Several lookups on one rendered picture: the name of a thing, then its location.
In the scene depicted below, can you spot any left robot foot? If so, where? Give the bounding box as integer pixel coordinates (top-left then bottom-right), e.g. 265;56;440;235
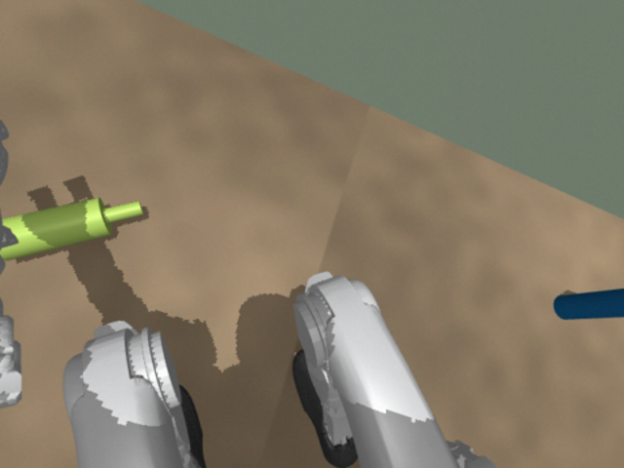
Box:
179;385;207;468

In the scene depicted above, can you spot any left robot hand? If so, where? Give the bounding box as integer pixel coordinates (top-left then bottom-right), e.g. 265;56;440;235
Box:
0;120;19;248

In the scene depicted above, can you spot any right robot hand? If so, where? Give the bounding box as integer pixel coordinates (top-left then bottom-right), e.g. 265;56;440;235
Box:
447;440;497;468

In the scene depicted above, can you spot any right robot foot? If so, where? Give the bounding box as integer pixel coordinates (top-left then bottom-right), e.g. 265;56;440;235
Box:
292;349;358;468

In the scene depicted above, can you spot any left robot arm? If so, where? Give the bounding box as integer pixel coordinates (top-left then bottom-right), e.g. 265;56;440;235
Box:
0;210;21;409

